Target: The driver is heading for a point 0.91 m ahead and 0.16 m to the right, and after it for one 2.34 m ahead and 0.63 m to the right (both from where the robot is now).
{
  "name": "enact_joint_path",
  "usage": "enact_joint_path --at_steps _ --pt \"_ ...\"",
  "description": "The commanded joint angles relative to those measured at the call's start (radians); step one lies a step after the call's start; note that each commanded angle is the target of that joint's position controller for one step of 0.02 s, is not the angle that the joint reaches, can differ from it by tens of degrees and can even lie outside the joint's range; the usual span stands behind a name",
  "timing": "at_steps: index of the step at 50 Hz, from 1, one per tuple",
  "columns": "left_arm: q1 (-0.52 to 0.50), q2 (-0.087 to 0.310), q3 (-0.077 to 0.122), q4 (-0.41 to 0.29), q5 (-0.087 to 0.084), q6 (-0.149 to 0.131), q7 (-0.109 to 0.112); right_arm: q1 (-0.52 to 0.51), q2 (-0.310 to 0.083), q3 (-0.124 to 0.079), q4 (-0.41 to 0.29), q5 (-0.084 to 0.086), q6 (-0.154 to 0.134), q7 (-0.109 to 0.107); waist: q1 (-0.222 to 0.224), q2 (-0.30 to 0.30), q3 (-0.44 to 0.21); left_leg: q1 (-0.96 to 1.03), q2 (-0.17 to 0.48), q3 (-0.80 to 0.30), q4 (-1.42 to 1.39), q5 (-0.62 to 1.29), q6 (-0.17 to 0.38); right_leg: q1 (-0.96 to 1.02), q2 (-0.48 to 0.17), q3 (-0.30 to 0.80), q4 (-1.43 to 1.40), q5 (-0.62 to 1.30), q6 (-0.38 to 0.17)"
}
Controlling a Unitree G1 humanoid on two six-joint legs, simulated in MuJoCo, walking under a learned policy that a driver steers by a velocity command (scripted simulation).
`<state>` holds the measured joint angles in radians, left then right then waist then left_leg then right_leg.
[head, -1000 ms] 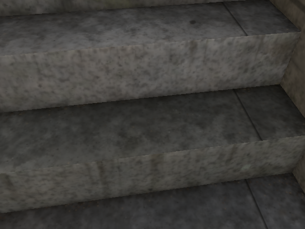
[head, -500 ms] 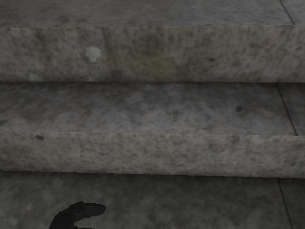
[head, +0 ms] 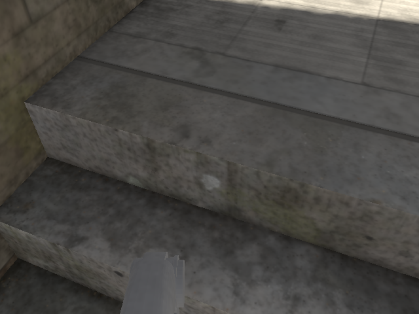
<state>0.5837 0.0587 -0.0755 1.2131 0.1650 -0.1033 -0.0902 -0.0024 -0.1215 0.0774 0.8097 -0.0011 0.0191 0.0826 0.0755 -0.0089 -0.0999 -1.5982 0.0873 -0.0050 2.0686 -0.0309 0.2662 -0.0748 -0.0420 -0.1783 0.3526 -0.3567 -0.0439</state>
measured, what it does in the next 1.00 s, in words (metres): climbs, turning right: left foot 0.20 m higher, then right foot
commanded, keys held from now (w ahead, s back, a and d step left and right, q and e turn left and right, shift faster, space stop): w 0.06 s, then no key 0.12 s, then e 0.82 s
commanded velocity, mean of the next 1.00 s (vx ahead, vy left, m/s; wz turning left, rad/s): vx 0.15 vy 0.00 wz -0.32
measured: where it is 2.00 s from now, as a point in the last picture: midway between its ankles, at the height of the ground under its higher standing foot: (291, 272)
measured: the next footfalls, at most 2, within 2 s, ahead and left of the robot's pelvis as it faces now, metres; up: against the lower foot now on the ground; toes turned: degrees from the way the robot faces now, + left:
left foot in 0.14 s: +0.27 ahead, +0.12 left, +0.20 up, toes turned +9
right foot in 0.76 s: +0.23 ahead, -0.12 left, +0.20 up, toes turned -16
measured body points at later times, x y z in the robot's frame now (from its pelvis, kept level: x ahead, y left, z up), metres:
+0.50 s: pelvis +0.22 +0.04 +0.20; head +0.21 +0.04 +0.65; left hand +0.31 +0.27 +0.05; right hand +0.26 -0.20 +0.05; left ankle +0.23 +0.11 -0.54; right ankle +0.19 -0.11 -0.23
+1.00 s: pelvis +0.28 -0.02 +0.20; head +0.28 -0.03 +0.65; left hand +0.33 +0.22 +0.06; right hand +0.44 -0.31 +0.15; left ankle +0.28 +0.11 -0.22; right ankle +0.19 -0.10 -0.54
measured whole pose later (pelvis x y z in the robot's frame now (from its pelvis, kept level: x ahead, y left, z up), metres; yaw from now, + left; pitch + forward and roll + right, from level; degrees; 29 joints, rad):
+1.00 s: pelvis +0.28 -0.02 +0.20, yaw -22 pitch +7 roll +0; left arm 0.44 0.20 0.04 0.99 0.06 -0.04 -0.04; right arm -0.01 -0.23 -0.01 0.64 -0.02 -0.03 0.02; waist 0.07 0.00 -0.15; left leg -1.03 -0.05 -0.02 2.14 -0.75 0.11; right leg -0.28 0.04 0.09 0.45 -0.30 -0.04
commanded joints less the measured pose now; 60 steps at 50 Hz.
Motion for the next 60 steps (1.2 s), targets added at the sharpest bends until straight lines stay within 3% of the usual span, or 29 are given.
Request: enact_joint_path --at_steps 1,4,6,7,8,9,10,11,12,14,18,19,22,26,28,31,33,36,38,40,42,44,48,52,55,56,58,59,60 --pt "0.164 0.061 -0.005 0.036 -0.03 0.002 -0.033 -0.456 -0.022 0.007 -0.23 -0.025 0.047 0.016 0.009 -0.096 0.158 0.063 0.107 0.14 -0.192 -0.052 0.039 -0.138 -0.287 0.195 -0.419 0.181 -0.213" --pt "0.117 0.156 0.002 0.033 -0.108 -0.021 -0.066 -0.35 0.011 0.009 -0.218 -0.024 0.088 0.055 -0.116 -0.191 0.036 0.602 -0.042 0.284 -0.358 -0.185 -0.018 -0.237 -0.234 0.024 -0.244 1.328 -0.25" --pt "0.12 0.311 0.059 0.006 -0.137 -0.062 -0.068 -0.301 -0.074 -0.024 -0.224 -0.037 0.066 0.042 -0.174 -0.266 -0.077 0.832 -0.138 0.329 -0.741 -0.303 -0.077 0.045 -0.273 0.066 -0.141 2.076 -0.207" --pt "0.074 0.374 0.094 -0.023 -0.152 -0.07 -0.069 -0.176 -0.112 -0.047 -0.178 -0.022 0.051 0.015 -0.217 -0.318 -0.119 1.007 -0.169 0.297 -0.97 -0.287 -0.093 0.135 -0.256 0.092 -0.034 2.138 -0.148" --pt "0.033 0.373 0.125 -0.036 -0.124 -0.061 -0.082 0.07 -0.181 -0.073 -0.084 -0.04 0.055 -0.005 -0.289 -0.19 -0.268 1.351 -0.082 0.076 -1.05 0.178 -0.019 -0.052 -0.222 0.145 0.25 1.953 -0.083" --pt "0.121 0.22 0.098 -0.083 -0.054 -0.045 -0.104 0.416 -0.234 -0.088 0.058 -0.069 0.049 -0.004 -0.263 0.173 -0.576 1.886 0.125 -0.369 -1.247 0.624 0.143 -0.421 -0.068 0.247 0.521 0.792 -0.05" --pt "0.022 0.241 0.139 -0.131 -0.255 -0.073 0.008 0.472 -0.248 -0.14 0.114 0.006 -0.001 -0.099 -0.252 0.124 -0.481 1.791 0.281 -0.693 -1.443 0.474 0.177 -0.466 0.096 0.21 1.18 0.188 0.013" --pt "-0.053 0.194 0.149 -0.184 -0.231 -0.061 0.053 0.3 -0.255 -0.151 0.12 0.013 -0.023 -0.123 -0.181 -0.028 -0.358 1.594 0.283 -0.608 -1.511 0.192 0.138 -0.608 0.055 0.288 1.528 0.175 0.022" --pt "-0.037 0.086 0.126 -0.073 -0.159 -0.038 -0.02 0.333 -0.238 -0.133 0.126 -0.081 -0.045 -0.037 -0.241 0.155 -0.08 1.335 0.26 -0.601 -1.567 0.043 0.084 -0.808 0.086 0.535 1.612 0.3 -0.018" --pt "-0.156 0.05 0.114 -0.108 -0.164 -0.002 -0.037 0.203 -0.149 -0.114 0.196 -0.07 -0.043 0.019 -0.129 -0.078 0.013 1.178 0.26 -0.375 -1.578 0.005 0.014 -0.864 0.077 0.486 1.703 0.336 -0.115" --pt "-0.119 0.066 0.108 -0.103 -0.168 0.053 -0.022 -0.059 -0.014 -0.06 0.127 -0.1 -0.069 0.007 0.035 -0.073 -0.042 1.049 0.148 0.017 -1.67 0.077 -0.08 -0.847 0.012 0.43 1.602 0.339 -0.113" --pt "-0.119 0.082 0.108 -0.112 -0.166 0.052 -0.038 -0.128 -0.083 -0.078 0.084 -0.094 -0.067 0.006 0.072 0.039 -0.061 0.988 0.113 0.118 -1.739 0.136 -0.064 -0.742 0.028 0.323 1.721 0.256 -0.101" --pt "-0.173 0.158 0.121 -0.122 -0.164 0.049 -0.037 -0.111 -0.131 -0.079 0.059 -0.092 -0.091 0.001 0.035 0.033 -0.041 0.988 0.074 0.22 -1.78 0.257 -0.044 -0.702 0.066 0.275 1.798 0.238 -0.058" --pt "-0.363 0.284 0.154 -0.253 -0.176 0.074 0.046 0.157 -0.221 -0.101 0.078 -0.101 -0.103 -0.018 -0.127 0.055 -0.03 1.586 0.229 0.115 -1.705 0.535 0.038 -1.118 0.147 0.426 1.936 0.115 -0.009" --pt "-0.37 0.272 0.163 -0.263 -0.156 0.091 0.061 0.121 -0.172 -0.077 0.048 -0.091 -0.117 0.004 -0.108 0.026 0.003 1.619 0.225 0.166 -1.745 0.326 0.015 -1.103 0.101 0.456 1.721 0.17 -0.006" --pt "-0.266 0.228 0.158 -0.229 -0.115 0.109 0.019 -0.313 -0.164 -0.056 -0.134 -0.029 -0.139 0.023 0.084 0.006 -0.024 1.242 0.098 0.366 -1.837 0.128 -0.1 -0.504 -0.053 0.192 1.06 0.262 0.105" --pt "-0.432 0.187 0.125 -0.311 -0.134 0.103 0.02 -0.161 -0.278 -0.112 -0.093 -0.051 -0.144 -0.013 -0.031 0.116 0.015 1.43 0.215 0.284 -1.769 0.399 -0.028 -0.52 -0.052 0.171 0.671 0.026 0.153" --pt "-0.314 0.158 0.088 -0.353 -0.141 0.078 0.035 0.07 -0.298 -0.161 -0.024 -0.07 -0.089 -0.043 -0.069 0.055 -0.005 1.766 0.383 0.173 -1.624 0.646 0.046 -0.581 -0.031 0.15 0.265 0.155 0.097" --pt "-0.365 0.202 0.105 -0.372 -0.154 0.03 0.071 0.119 -0.242 -0.159 0.005 -0.055 -0.045 -0.035 -0.091 0.056 -0.058 1.854 0.244 0.205 -1.432 0.536 -0.081 -0.456 0.085 0.104 -0.083 0.372 0.027" --pt "-0.226 0.404 0.172 -0.386 -0.133 0.012 0.137 0.166 -0.091 -0.129 -0.066 -0.064 -0.067 -0.036 -0.114 -0.181 -0.273 1.25 0.031 0.269 -1.094 -0.238 -0.297 0.17 -0.182 0.516 0.131 1.398 -0.339" --pt "-0.019 0.415 0.205 -0.306 -0.109 0.004 0.085 -0.126 -0.111 -0.117 -0.143 -0.039 -0.077 -0.035 0.081 -0.162 -0.175 0.724 -0.084 0.091 -0.429 -0.666 -0.323 0.316 -0.253 0.579 0.167 1.406 -0.334" --pt "-0.002 0.321 0.18 -0.269 -0.123 0.04 0.072 -0.257 -0.169 -0.138 -0.204 -0.042 -0.08 -0.028 0.113 -0.107 -0.107 0.454 -0.1 -0.002 -0.018 -0.68 -0.224 0.277 -0.254 0.547 0.149 1.22 -0.283" --pt "-0.219 0.26 0.139 -0.307 -0.108 0.056 0.04 -0.162 -0.139 -0.086 -0.308 -0.009 -0.081 -0.074 -0.053 -0.055 -0.029 0.342 -0.108 -0.079 0.127 -0.743 -0.138 -0.011 -0.247 0.503 0.042 0.932 -0.251" --pt "-0.255 0.333 0.15 -0.345 -0.061 0.031 0.063 -0.159 -0.149 -0.059 -0.369 -0.003 -0.057 -0.072 -0.082 0.0 -0.084 0.411 -0.106 -0.039 0.027 -0.637 -0.138 -0.232 -0.156 0.478 -0.035 0.511 -0.17" --pt "-0.151 0.377 0.167 -0.358 -0.068 0.029 0.076 -0.23 -0.1 -0.032 -0.408 -0.033 -0.01 -0.072 -0.078 -0.107 -0.065 0.36 -0.049 0.022 -0.276 -0.581 -0.185 -0.198 -0.151 0.538 -0.12 0.409 -0.194" --pt "-0.222 0.407 0.176 -0.37 -0.122 0.019 0.045 -0.326 -0.104 -0.011 -0.415 -0.028 0.037 -0.05 -0.12 -0.097 0.021 0.457 -0.075 0.071 -0.622 -1.103 -0.214 -0.293 -0.215 0.545 -0.298 0.35 -0.235" --pt "-0.347 0.42 0.18 -0.419 -0.086 0.007 0.0 -0.07 -0.098 -0.011 -0.256 -0.005 0.048 -0.024 -0.158 -0.187 -0.03 0.657 -0.068 -0.027 -0.614 -0.574 -0.217 -0.274 -0.296 0.532 -0.259 0.5 -0.203" --pt "-0.379 0.406 0.168 -0.458 -0.139 -0.014 -0.002 -0.001 -0.163 -0.049 -0.19 -0.006 0.018 -0.019 -0.155 -0.154 -0.189 0.819 -0.19 0.089 -0.621 -0.551 -0.193 -0.203 -0.193 0.406 -0.15 0.965 -0.226" --pt "-0.31 0.382 0.161 -0.445 -0.125 -0.021 -0.007 -0.026 -0.168 -0.051 -0.179 -0.012 0.011 -0.017 -0.128 -0.085 -0.216 0.915 -0.186 0.01 -0.708 -0.483 -0.14 -0.237 -0.153 0.368 -0.093 1.201 -0.206"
